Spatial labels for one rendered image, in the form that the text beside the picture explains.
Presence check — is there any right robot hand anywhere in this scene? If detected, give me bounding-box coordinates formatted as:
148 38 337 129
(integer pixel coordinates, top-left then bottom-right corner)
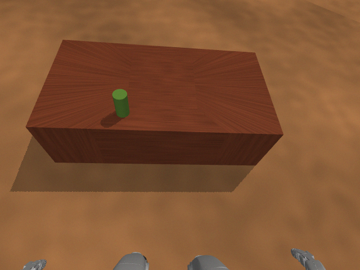
291 248 326 270

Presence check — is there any can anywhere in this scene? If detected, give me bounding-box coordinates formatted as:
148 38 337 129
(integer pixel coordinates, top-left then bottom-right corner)
112 89 129 118

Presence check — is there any left robot hand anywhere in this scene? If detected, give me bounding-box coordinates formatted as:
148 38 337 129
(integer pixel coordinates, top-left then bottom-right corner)
21 259 47 270

